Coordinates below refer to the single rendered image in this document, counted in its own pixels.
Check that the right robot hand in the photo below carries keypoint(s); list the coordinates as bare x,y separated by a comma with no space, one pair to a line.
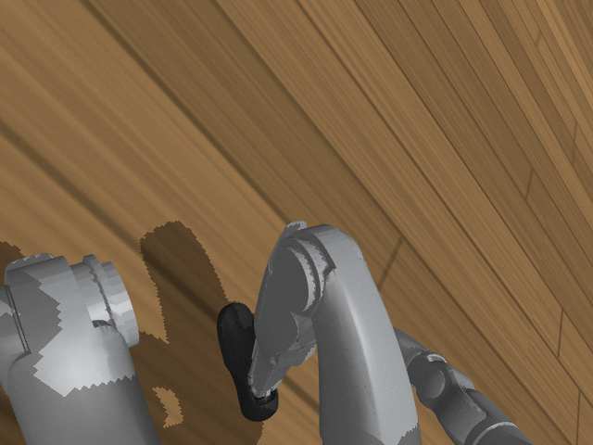
409,347

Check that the right robot arm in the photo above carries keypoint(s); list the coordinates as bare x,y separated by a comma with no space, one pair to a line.
467,415

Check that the right robot foot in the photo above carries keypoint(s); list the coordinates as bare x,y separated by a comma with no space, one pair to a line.
236,334

